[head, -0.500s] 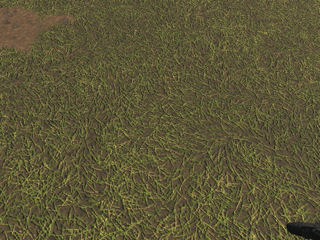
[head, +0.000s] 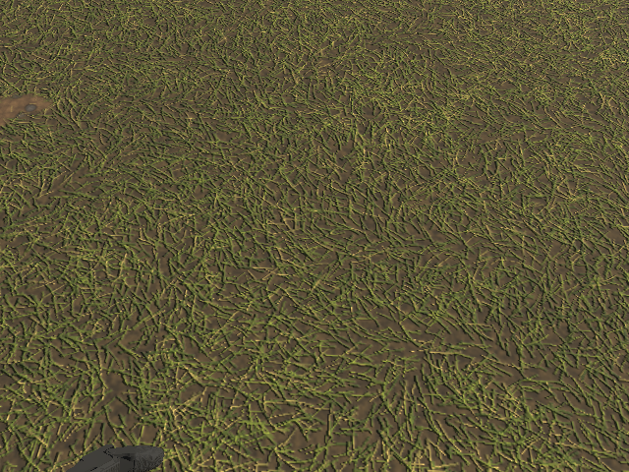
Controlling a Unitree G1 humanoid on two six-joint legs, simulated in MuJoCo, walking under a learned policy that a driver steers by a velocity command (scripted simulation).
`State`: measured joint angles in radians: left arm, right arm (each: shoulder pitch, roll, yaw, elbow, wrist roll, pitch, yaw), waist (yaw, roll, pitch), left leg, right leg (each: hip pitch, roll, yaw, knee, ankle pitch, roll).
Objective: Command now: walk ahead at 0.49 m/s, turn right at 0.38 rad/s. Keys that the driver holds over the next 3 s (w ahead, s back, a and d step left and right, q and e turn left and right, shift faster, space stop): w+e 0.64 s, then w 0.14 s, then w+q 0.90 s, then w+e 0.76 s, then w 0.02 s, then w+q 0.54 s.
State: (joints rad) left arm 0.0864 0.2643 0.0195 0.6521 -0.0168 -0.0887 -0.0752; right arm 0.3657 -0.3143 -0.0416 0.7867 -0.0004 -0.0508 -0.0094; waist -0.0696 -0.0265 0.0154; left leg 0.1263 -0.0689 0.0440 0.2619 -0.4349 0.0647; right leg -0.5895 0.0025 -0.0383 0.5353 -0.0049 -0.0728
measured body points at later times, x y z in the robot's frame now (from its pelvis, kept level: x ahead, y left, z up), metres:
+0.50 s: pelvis +0.31 +0.02 +0.00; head +0.34 +0.01 +0.45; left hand +0.44 +0.29 -0.11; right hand +0.46 -0.28 -0.06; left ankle +0.46 +0.10 -0.72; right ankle +0.16 -0.09 -0.71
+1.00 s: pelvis +0.54 -0.09 +0.00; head +0.57 -0.11 +0.45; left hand +0.87 -0.01 -0.05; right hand +0.38 -0.33 -0.12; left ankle +0.46 +0.10 -0.71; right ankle +0.59 -0.24 -0.72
